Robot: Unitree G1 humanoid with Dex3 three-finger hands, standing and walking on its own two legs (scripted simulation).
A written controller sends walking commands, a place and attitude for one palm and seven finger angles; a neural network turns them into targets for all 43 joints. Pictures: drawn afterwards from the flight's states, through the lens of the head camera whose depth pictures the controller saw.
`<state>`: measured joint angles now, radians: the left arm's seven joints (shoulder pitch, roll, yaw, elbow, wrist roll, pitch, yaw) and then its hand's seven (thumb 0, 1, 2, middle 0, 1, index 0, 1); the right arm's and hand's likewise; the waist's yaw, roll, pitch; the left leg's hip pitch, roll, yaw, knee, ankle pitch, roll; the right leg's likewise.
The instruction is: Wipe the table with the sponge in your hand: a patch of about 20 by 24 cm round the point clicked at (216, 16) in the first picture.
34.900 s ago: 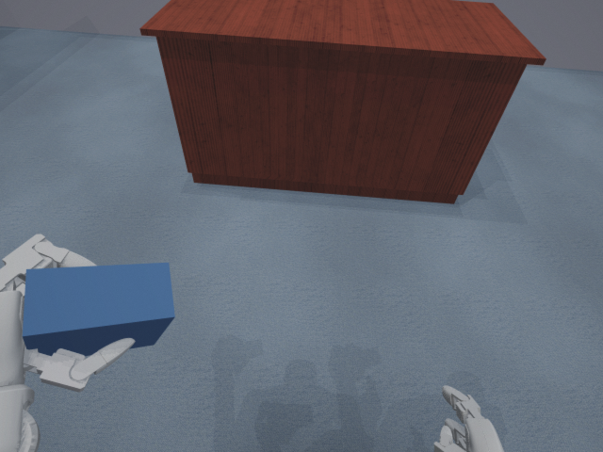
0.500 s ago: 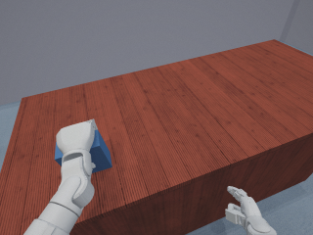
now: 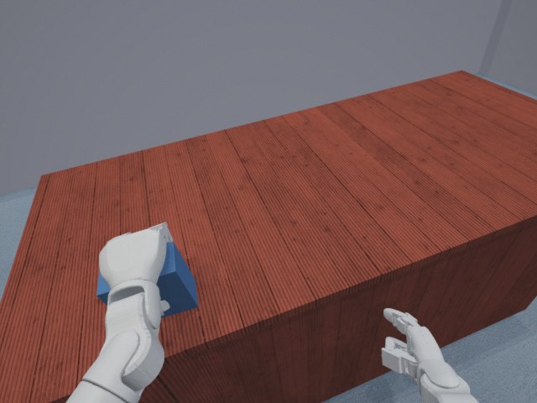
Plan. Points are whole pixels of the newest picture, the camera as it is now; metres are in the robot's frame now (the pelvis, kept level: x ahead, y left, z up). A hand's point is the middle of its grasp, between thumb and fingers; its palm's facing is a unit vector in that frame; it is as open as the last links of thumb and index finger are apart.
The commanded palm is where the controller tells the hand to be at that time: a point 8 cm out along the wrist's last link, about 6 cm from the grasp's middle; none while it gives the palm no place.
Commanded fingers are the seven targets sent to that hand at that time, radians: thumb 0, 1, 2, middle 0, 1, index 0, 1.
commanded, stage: slide across to the third lane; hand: left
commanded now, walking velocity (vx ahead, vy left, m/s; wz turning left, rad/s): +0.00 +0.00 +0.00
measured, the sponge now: (156, 291) +0.27 +0.24 +0.04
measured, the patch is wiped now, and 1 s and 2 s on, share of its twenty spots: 0.85 0.90 1.00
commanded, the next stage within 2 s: wipe forward along the third lane in 0.64 s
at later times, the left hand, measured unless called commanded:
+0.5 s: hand (177, 273) +0.27 +0.19 +0.08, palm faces +0.07 -0.08 -0.99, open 10.0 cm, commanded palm +0.24 +0.17 +0.14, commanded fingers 0.00 0.10 1.30 -1.20 -1.60 -1.20 -1.60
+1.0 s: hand (195, 255) +0.31 +0.17 +0.08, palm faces +0.03 -0.06 -1.00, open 10.0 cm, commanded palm +0.29 +0.16 +0.12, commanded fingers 0.00 0.10 1.30 -1.20 -1.60 -1.20 -1.60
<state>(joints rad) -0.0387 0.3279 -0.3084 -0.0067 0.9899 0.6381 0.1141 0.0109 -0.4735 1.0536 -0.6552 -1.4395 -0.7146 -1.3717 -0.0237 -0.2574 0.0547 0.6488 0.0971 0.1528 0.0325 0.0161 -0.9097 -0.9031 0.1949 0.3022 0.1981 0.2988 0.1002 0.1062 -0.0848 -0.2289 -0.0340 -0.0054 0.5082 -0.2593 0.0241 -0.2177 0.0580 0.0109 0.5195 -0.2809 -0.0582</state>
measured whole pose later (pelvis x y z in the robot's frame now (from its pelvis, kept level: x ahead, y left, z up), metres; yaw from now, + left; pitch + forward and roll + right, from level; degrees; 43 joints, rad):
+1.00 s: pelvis -0.02 -0.02 +0.00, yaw +0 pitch -1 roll +1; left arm -0.38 0.22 -0.38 0.40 0.96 0.65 0.12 -0.02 -0.51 1.06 -0.72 -1.38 -0.78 -1.30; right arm -0.02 -0.25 0.04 0.73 0.09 0.12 0.00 0.02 -0.91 -0.90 0.19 0.30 0.20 0.30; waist 0.09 0.09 -0.10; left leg -0.26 -0.02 -0.02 0.49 -0.22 -0.01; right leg -0.25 0.08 -0.01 0.52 -0.25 -0.09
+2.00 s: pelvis -0.01 -0.01 +0.00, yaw +0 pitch +6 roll +0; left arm -0.73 0.29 -0.21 0.90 0.97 0.47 0.16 0.00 -0.51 1.06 -0.73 -1.38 -0.78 -1.30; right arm 0.12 -0.26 0.03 0.74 0.09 0.14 -0.05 0.01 -0.91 -0.90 0.20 0.30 0.20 0.30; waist 0.01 0.06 -0.13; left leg -0.38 -0.01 -0.02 0.50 -0.22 0.01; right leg -0.35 0.08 0.00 0.48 -0.23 -0.07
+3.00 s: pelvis +0.02 +0.03 +0.00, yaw +1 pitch +6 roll -1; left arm -0.70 0.20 -0.32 0.81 0.94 0.62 0.21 -0.01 -0.47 1.06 -0.67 -1.43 -0.73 -1.36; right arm 0.07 -0.24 0.02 0.72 0.08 0.19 0.00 0.01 -0.91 -0.90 0.20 0.30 0.20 0.30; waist 0.03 0.05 -0.16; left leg -0.35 -0.05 -0.01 0.50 -0.26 0.06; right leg -0.31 0.04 0.01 0.45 -0.26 -0.02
